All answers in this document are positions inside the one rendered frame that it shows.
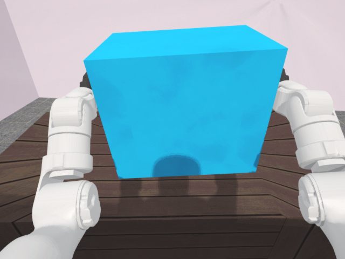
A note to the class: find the robot left upper arm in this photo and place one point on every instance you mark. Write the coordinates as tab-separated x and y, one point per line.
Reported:
63	212

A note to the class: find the right robot forearm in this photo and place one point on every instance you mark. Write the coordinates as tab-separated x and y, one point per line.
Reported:
315	126

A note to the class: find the right robot hand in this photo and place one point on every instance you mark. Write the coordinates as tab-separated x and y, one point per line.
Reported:
284	76

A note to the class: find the robot right upper arm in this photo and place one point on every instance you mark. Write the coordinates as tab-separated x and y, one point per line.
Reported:
322	201

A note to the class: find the pedestal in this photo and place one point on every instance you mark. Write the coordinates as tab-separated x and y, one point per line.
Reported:
216	216

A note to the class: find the carton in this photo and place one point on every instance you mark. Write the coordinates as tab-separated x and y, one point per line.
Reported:
186	101

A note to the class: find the left robot forearm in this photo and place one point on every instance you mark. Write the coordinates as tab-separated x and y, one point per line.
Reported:
68	151

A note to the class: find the left robot hand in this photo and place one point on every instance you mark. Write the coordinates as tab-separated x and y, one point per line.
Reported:
85	82

